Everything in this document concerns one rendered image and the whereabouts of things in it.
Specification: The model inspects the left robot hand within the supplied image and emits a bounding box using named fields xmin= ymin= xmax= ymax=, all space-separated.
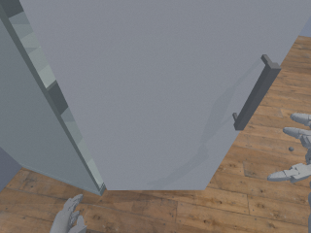
xmin=50 ymin=194 xmax=87 ymax=233

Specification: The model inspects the handle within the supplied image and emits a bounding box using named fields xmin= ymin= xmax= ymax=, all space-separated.
xmin=232 ymin=54 xmax=282 ymax=131

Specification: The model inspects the right robot hand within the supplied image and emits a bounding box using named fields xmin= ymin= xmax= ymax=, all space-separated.
xmin=267 ymin=113 xmax=311 ymax=183

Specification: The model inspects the fridge door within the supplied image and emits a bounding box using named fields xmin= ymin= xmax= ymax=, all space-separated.
xmin=19 ymin=0 xmax=311 ymax=190

